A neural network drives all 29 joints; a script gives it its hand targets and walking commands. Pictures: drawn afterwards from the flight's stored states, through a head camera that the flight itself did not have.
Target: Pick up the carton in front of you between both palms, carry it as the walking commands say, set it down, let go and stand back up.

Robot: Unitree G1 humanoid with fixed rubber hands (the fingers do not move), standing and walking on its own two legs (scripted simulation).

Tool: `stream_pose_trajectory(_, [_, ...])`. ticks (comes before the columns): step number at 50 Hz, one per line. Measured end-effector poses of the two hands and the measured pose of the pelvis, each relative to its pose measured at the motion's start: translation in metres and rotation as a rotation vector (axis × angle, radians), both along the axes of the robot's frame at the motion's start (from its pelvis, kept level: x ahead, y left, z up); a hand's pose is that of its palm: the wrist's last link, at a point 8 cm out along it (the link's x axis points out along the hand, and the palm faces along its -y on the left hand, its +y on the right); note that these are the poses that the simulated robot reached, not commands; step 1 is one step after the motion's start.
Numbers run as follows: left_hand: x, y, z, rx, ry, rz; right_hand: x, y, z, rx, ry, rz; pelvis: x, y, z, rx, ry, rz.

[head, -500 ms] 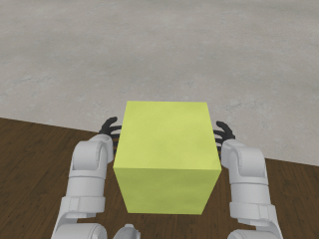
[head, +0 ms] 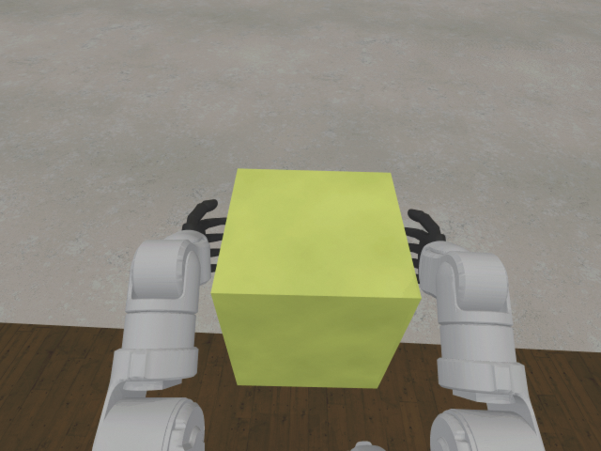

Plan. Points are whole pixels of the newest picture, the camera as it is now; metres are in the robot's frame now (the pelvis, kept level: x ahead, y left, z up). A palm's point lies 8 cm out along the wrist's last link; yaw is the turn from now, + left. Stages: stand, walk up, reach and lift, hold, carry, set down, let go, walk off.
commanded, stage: carry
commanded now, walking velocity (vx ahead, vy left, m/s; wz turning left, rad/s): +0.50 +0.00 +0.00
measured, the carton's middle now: (310, 283) +0.36 -0.02 +0.03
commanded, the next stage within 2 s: none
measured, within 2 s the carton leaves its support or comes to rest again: neither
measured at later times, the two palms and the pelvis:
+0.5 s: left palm (226, 163) +0.65 +0.13 +0.02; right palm (375, 159) +0.67 -0.17 +0.02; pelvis +0.31 -0.04 -0.06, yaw +2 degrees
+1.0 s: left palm (235, 85) +1.00 +0.15 +0.01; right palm (349, 91) +0.98 -0.15 +0.00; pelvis +0.63 +0.00 -0.11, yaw +0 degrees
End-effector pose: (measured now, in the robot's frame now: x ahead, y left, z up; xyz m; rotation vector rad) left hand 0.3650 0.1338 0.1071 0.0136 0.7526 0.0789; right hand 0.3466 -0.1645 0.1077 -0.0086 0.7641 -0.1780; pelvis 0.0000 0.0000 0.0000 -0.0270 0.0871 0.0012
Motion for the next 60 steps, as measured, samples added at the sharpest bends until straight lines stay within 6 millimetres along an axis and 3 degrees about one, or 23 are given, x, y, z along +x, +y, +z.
stream_pose_trajectory(6, [0.071,0.000,0.003,-0.014,-0.040,0.022,0.078,0.000,0.007,-0.006,-0.041,0.014,0.072,-0.006,0.001,-0.001,0.011,0.013])
stream_pose_trajectory(11, [0.140,-0.007,-0.001,-0.016,-0.075,0.036,0.151,-0.007,0.003,-0.006,-0.075,0.025,0.146,-0.017,-0.016,0.021,0.009,0.028])
stream_pose_trajectory(15, [0.200,-0.014,-0.021,0.010,-0.091,0.051,0.215,-0.015,-0.025,0.000,-0.091,0.054,0.214,-0.027,-0.052,0.058,-0.019,0.047])
stream_pose_trajectory(17, [0.222,-0.014,-0.039,0.038,-0.070,0.064,0.244,-0.014,-0.047,0.016,-0.069,0.077,0.237,-0.029,-0.066,0.030,-0.020,0.036])
stream_pose_trajectory(20, [0.241,-0.008,-0.069,0.042,0.017,0.090,0.273,-0.008,-0.075,0.007,0.017,0.117,0.265,-0.037,-0.069,0.033,-0.023,0.028])
stream_pose_trajectory(23, [0.262,-0.003,-0.083,0.037,0.053,0.109,0.302,-0.003,-0.087,0.005,0.053,0.138,0.293,-0.043,-0.065,0.040,-0.019,0.034])
stream_pose_trajectory(29, [0.328,0.000,-0.081,0.027,0.027,0.136,0.370,0.000,-0.088,0.030,0.027,0.131,0.358,-0.044,-0.056,0.053,0.005,0.034])
stream_pose_trajectory(34, [0.394,0.005,-0.068,0.031,-0.031,0.131,0.433,0.005,-0.078,0.042,-0.031,0.118,0.422,-0.036,-0.055,0.053,0.014,0.020])
stream_pose_trajectory(40, [0.489,0.021,-0.055,0.033,-0.133,0.119,0.526,0.021,-0.064,0.033,-0.133,0.117,0.514,-0.020,-0.079,0.025,0.005,0.004])
stream_pose_trajectory(43, [0.543,0.028,-0.064,0.020,-0.162,0.091,0.573,0.027,-0.068,0.001,-0.162,0.104,0.565,-0.012,-0.106,0.007,-0.020,-0.010])
stream_pose_trajectory(46, [0.587,0.023,-0.085,0.009,-0.109,0.049,0.605,0.023,-0.085,-0.027,-0.108,0.078,0.595,-0.006,-0.119,0.030,-0.019,0.006])
stream_pose_trajectory(51, [0.641,0.010,-0.103,0.010,-0.005,-0.003,0.642,0.010,-0.105,-0.015,-0.003,0.021,0.643,0.005,-0.111,0.017,-0.014,0.004])
stream_pose_trajectory(60, [0.746,0.005,-0.102,-0.019,-0.029,0.016,0.750,0.005,-0.098,-0.007,-0.030,0.004,0.746,0.001,-0.101,-0.001,0.007,0.012])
